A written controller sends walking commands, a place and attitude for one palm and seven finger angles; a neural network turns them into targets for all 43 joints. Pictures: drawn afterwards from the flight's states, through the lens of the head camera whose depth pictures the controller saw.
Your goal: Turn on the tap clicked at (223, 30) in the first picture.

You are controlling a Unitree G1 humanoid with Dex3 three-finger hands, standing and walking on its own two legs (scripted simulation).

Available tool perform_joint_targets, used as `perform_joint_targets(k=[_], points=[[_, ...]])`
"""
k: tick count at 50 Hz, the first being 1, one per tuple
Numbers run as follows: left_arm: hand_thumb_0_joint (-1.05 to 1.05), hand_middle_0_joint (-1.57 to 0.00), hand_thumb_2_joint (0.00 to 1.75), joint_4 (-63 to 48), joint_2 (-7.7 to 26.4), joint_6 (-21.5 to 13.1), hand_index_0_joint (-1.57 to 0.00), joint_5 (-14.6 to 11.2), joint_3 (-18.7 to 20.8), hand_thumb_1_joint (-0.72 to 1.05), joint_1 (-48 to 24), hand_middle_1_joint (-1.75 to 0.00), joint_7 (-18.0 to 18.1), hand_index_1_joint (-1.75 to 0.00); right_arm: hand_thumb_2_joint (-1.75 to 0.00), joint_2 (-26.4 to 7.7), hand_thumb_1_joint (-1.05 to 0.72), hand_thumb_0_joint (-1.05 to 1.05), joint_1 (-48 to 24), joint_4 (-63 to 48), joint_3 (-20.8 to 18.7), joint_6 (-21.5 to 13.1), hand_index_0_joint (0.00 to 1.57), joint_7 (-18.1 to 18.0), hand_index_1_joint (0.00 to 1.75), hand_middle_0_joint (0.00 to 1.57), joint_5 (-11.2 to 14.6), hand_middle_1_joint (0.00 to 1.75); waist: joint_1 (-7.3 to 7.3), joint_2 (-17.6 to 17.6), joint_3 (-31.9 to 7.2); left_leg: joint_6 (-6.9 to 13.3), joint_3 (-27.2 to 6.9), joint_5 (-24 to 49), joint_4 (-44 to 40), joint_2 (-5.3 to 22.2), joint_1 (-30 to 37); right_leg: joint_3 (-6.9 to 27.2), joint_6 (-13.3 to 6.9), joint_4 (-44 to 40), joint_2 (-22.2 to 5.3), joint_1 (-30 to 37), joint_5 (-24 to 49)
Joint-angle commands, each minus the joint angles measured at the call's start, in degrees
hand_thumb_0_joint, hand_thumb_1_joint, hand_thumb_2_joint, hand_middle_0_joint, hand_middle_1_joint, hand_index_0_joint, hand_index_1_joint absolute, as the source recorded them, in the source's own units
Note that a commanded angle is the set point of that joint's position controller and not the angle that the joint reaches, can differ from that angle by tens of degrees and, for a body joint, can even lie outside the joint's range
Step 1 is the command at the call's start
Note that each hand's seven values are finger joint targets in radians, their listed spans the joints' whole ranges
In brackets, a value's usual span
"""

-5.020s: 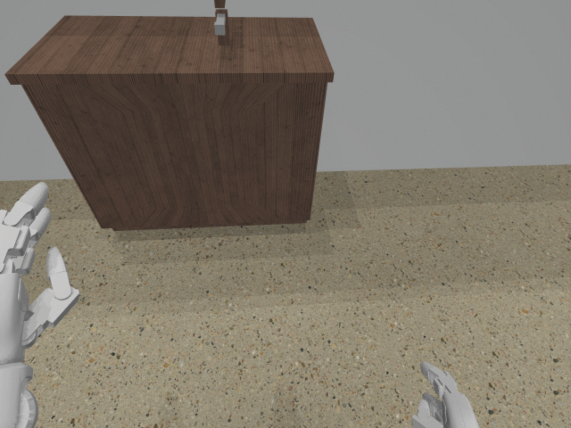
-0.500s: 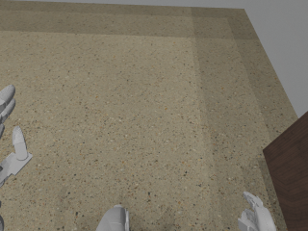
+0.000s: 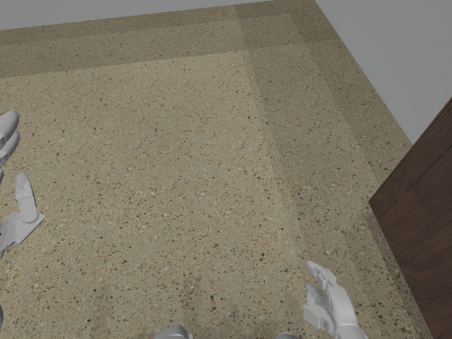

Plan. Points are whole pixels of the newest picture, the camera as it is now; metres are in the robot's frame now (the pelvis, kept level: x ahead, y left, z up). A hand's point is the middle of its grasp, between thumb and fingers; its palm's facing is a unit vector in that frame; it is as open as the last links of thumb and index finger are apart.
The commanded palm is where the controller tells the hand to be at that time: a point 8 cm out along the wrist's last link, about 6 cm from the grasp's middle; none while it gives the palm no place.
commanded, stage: turn to face it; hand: left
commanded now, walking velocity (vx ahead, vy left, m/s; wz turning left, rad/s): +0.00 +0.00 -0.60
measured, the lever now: out of the picture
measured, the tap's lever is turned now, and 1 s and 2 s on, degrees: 0 0 0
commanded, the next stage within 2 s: none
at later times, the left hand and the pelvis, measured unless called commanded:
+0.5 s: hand (117, 218) +0.22 +0.14 +0.21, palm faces +0.21 -0.86 -0.47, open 7.4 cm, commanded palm +0.18 +0.18 +0.19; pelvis -0.05 -0.04 +0.02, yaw -16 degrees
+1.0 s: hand (239, 275) +0.18 +0.01 +0.18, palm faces -0.10 -0.86 -0.49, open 7.4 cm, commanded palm +0.14 +0.08 +0.19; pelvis -0.15 -0.06 +0.00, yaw -34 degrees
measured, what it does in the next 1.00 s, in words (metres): walks backwards, turning right: left foot, then right foot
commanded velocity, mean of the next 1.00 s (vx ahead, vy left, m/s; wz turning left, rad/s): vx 0.00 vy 0.00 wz -0.60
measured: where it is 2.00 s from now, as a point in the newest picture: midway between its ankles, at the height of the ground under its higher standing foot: outside the picture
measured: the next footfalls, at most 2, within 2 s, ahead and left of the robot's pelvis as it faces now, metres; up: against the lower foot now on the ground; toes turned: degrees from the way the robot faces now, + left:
left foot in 0.66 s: -0.02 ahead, +0.09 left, +0.00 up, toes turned -16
right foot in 0.98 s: -0.18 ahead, -0.20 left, +0.00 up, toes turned -39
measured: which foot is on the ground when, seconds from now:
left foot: down 0.00-0.02, up 0.04-0.64, down 0.66-0.98, up 1.00-1.00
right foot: down 0.00-0.66, up 0.68-0.96, down 0.98-1.00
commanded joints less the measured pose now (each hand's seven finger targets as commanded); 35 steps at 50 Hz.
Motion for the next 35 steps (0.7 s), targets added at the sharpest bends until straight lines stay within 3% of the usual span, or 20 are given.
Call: perform_joint_targets(k=[1,2,3,4,5,6,9,12,15,21,26,28,30,31,32,33,34,35], points=[[0.0,-0.2,0.9,-6.3,11.3,-2.1,-0.2,0.1,8.8,0.9,-2.8,-0.3,1.9,-0.3,-0.9,-8.1,-0.9,0.0,-1.5,-7.9,-4.4,-1.3,0.2,-2.0,0.3,0.2,0.7,0.3,-1.81,-20.4,-15.9,-0.4,-4.4,-21.0,22.9,-7.0,-12.5,26.6,-8.5,-10.9,-15.2,19.3,54.5],[0.0,-0.2,0.9,-6.6,10.1,-1.2,-0.2,-0.9,8.8,0.9,-3.1,-0.3,2.3,-0.3,-0.9,-8.6,-0.9,0.0,-3.0,-7.4,-4.7,-1.2,0.2,-2.2,0.3,0.2,1.0,0.3,-1.31,-22.8,-17.8,-1.2,-11.9,-22.2,31.2,-8.3,-15.6,30.0,-10.1,-11.0,-18.2,19.3,60.3],[0.0,-0.2,0.9,-8.6,10.0,-1.1,-0.2,-1.2,8.4,0.9,-2.2,-0.3,2.2,-0.3,-0.9,-9.2,-0.9,0.0,-3.2,-6.9,-5.3,-0.8,0.2,-2.1,0.3,0.2,1.2,0.3,-1.92,-20.2,-18.1,-1.0,-15.8,-18.6,34.6,-7.4,-15.1,28.1,-9.0,-11.5,-16.7,18.7,54.3],[0.0,-0.2,0.9,-9.1,10.6,-1.2,-0.2,-1.1,9.7,0.9,0.3,-0.3,2.5,-0.3,-0.9,-8.5,-0.9,0.0,-4.4,-7.1,-4.4,0.1,0.2,-2.2,0.3,0.2,0.9,0.3,-1.84,-14.5,-18.7,-1.3,-16.6,-16.4,36.7,-7.2,-18.7,28.7,-10.8,-9.0,-16.7,22.6,52.7],[0.0,-0.2,0.9,-8.8,10.1,-1.7,-0.2,-1.3,10.4,0.9,3.5,-0.3,3.0,-0.3,-0.9,-7.5,-0.9,0.0,-5.0,-6.1,-3.6,1.1,0.2,-2.3,0.3,0.2,0.6,0.3,-1.67,-10.3,-19.4,-1.6,-16.9,-13.5,38.6,-8.0,-20.3,26.2,-11.1,-8.4,-14.6,24.3,50.6],[0.0,-0.2,0.9,-9.1,9.1,-2.1,-0.2,-1.3,9.8,0.9,4.5,-0.3,3.2,-0.3,-0.9,-7.7,-0.9,0.0,-5.0,-5.4,-3.6,2.0,0.2,-2.3,0.3,0.2,0.4,0.3,-2.0,-8.7,-19.9,-1.8,-16.9,-11.0,39.7,-8.5,-21.2,23.4,-10.4,-8.8,-13.4,25.2,48.5],[0.0,-0.2,0.9,-11.0,9.2,-3.0,-0.2,-1.8,9.4,0.9,4.0,-0.3,3.5,-0.3,-0.9,-9.2,-0.9,0.0,-5.7,-4.7,-4.7,3.4,0.2,-2.4,0.3,0.2,0.5,0.3,-2.57,-7.2,-20.2,-1.9,-17.4,-6.9,40.8,-9.3,-20.8,20.7,-8.4,-10.7,-11.7,23.7,42.0],[0.0,-0.2,0.9,-11.6,10.3,-3.7,-0.2,-2.1,11.1,0.9,5.2,-0.3,3.7,-0.3,-0.9,-11.1,-0.9,0.0,-5.3,-4.9,-6.4,3.6,0.2,-2.2,0.3,0.2,0.2,0.3,-2.06,-5.1,-19.7,-1.5,-18.0,-6.6,37.5,-9.7,-20.0,24.4,-9.0,-13.1,-11.8,21.2,37.1],[0.0,-0.2,0.9,-9.5,9.8,-3.8,-0.2,-2.4,11.0,0.9,5.9,-0.3,3.6,-0.3,-0.9,-11.6,-0.9,0.0,-5.2,-5.0,-6.8,4.2,0.2,-1.9,0.3,0.2,0.3,0.3,-1.7,-5.1,-18.3,-1.3,-18.1,-6.7,30.6,-9.9,-17.5,27.1,-8.8,-16.3,-10.8,17.5,27.1],[0.0,-0.2,0.9,-2.7,7.5,-3.0,-0.2,-2.3,7.9,0.9,3.7,-0.3,2.8,-0.3,-0.9,-12.6,-0.9,0.0,-4.7,-5.8,-6.3,5.8,0.2,-2.0,0.3,0.2,0.6,0.3,-1.03,-9.2,-16.8,-0.5,-17.2,-8.3,19.5,-11.9,-12.6,31.9,-5.2,-22.9,-8.1,12.7,9.3],[0.0,-0.2,0.9,-4.1,6.3,-2.5,-0.2,-1.2,3.5,0.9,-3.4,-0.3,2.4,-0.3,-0.9,-12.8,-0.9,0.0,-3.8,-6.8,-5.6,7.0,0.2,-1.9,0.3,0.2,0.3,0.3,-0.86,-10.7,-15.2,0.9,-14.9,-11.1,8.6,-14.4,-3.5,34.3,-4.2,-28.8,-6.3,4.8,-7.8],[0.0,-0.2,0.9,-5.7,6.7,-2.5,-0.2,-0.6,2.8,0.9,-6.4,-0.3,2.1,-0.3,-0.9,-12.5,-0.9,0.0,-3.4,-6.9,-5.6,7.2,0.2,-1.7,0.3,0.2,0.0,0.3,-0.62,-11.5,-14.4,2.0,-13.5,-12.6,1.9,-15.4,1.9,34.6,-4.2,-30.8,-5.3,0.9,-11.3],[0.0,-0.2,0.9,-7.5,7.7,-2.9,-0.2,-0.1,2.6,0.9,-8.9,-0.3,1.7,-0.3,-0.9,-12.2,-0.9,0.0,-2.5,-6.8,-5.5,7.2,0.2,-1.5,0.3,0.2,-0.3,0.3,-0.94,-9.5,-15.4,3.4,-12.5,-12.7,-7.5,-15.2,9.3,33.8,-3.5,-29.6,-3.8,-1.8,-8.9],[0.0,-0.2,0.9,-8.1,7.5,-3.3,-0.2,-0.1,2.0,0.9,-9.9,-0.3,1.3,-0.3,-0.9,-12.0,-0.9,0.0,-1.3,-6.6,-5.4,7.2,0.2,-1.4,0.3,0.2,-0.5,0.3,-1.9,-7.5,-16.4,4.5,-12.3,-10.3,-13.7,-14.0,15.1,32.1,-2.2,-27.1,-2.1,-4.4,-8.7],[0.0,-0.2,0.9,-8.9,7.9,-3.9,-0.2,-0.1,1.9,0.9,-11.1,-0.3,0.9,-0.3,-0.9,-12.6,-0.9,0.0,-0.8,-6.9,-5.5,7.0,0.2,-1.5,0.3,0.2,-0.8,0.3,-2.72,-1.7,-16.0,6.6,-15.4,-10.4,-18.5,-9.6,20.0,29.8,-0.9,-20.1,0.9,-9.3,-8.8],[0.0,-0.2,0.9,-9.3,7.5,-4.2,-0.2,-0.3,2.4,0.9,-11.3,-0.3,0.3,-0.3,-0.9,-13.5,-0.9,0.0,-2.7,-7.8,-5.6,6.7,0.2,-1.5,0.3,0.2,-1.7,0.3,-2.5,8.3,-13.4,10.7,-26.1,-12.3,-24.0,2.5,20.1,22.5,-0.1,-3.2,6.6,-16.4,-8.6],[0.0,-0.2,0.9,-12.0,9.4,-4.4,-0.2,1.3,3.9,0.9,-12.0,-0.3,0.2,-0.3,-0.9,-11.8,-0.9,0.0,-4.1,-9.0,-5.5,5.5,0.2,-1.7,0.3,0.2,-1.4,0.3,-0.65,12.5,-11.4,13.9,-32.0,-9.3,-26.1,12.8,13.0,15.6,0.4,17.9,6.5,-16.8,-6.4],[0.0,-0.2,0.9,-11.7,10.9,-4.5,-0.2,1.7,6.3,0.9,-11.5,-0.3,0.5,-0.3,-0.9,-9.9,-0.9,0.0,-4.6,-8.8,-5.1,4.7,0.2,-1.9,0.3,0.2,-0.8,0.3,-0.44,9.9,-10.3,15.1,-27.6,-4.8,-25.1,14.2,6.7,13.4,1.0,29.8,4.6,-15.3,-5.5]])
